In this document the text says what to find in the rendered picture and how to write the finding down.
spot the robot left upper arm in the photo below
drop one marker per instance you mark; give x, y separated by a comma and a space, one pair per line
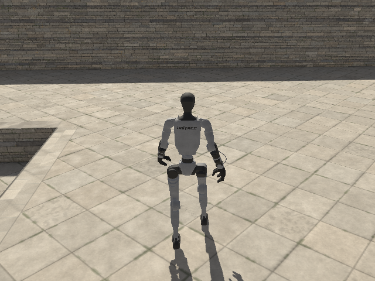
169, 123

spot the robot torso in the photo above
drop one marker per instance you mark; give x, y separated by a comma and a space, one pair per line
187, 141

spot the left robot hand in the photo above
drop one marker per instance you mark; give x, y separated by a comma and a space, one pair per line
163, 163

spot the right robot forearm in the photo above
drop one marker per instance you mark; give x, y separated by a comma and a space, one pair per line
217, 158

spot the right robot foot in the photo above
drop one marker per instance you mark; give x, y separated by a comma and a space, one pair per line
204, 220

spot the right robot hand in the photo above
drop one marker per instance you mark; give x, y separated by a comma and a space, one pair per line
222, 174

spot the left robot forearm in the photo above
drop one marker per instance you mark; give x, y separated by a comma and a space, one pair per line
161, 151

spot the robot right upper arm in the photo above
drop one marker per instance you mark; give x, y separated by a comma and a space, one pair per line
205, 123

